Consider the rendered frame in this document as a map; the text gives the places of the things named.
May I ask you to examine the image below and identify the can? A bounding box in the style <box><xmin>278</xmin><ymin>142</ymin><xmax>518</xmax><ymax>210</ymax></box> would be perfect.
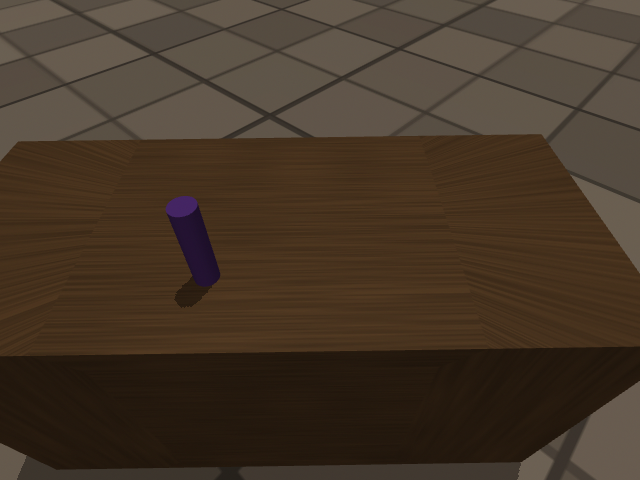
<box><xmin>166</xmin><ymin>196</ymin><xmax>220</xmax><ymax>287</ymax></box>

